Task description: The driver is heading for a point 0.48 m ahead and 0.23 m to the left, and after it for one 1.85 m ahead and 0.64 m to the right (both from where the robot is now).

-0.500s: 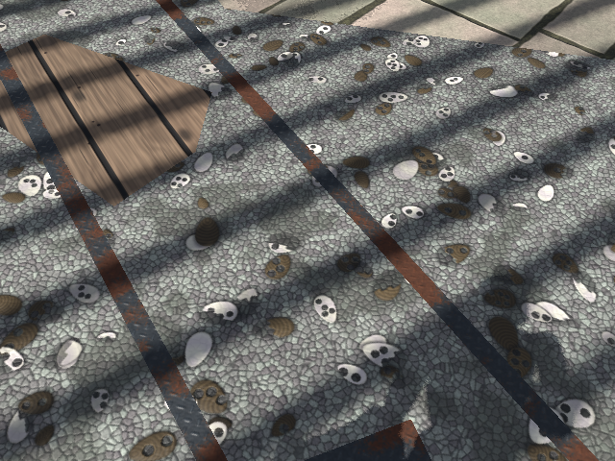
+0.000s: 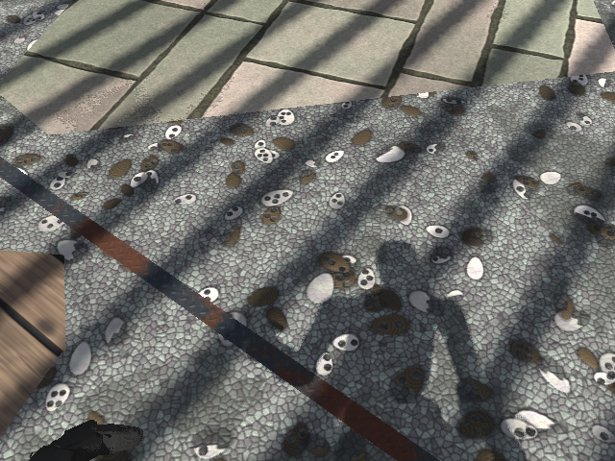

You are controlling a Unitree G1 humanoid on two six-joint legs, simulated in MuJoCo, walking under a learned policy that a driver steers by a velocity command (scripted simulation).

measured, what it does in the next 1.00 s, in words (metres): walks ahead: right foot, then left foot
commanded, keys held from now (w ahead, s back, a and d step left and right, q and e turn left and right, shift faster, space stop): w+q+shift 0.44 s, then w+e+shift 0.56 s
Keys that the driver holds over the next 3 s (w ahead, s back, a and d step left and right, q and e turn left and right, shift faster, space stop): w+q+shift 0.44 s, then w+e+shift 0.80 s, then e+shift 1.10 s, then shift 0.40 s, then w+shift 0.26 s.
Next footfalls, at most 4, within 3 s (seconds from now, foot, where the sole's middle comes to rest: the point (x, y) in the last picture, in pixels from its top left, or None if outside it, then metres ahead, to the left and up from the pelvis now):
0.16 right None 0.32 -0.14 -0.78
0.58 left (223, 387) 0.67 0.18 -0.78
1.04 right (231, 233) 1.14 0.16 -0.78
1.44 left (206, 132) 1.58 0.25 -0.78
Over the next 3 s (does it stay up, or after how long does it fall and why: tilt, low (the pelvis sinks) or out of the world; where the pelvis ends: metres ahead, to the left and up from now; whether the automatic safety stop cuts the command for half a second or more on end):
stays up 1.50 0.10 0.01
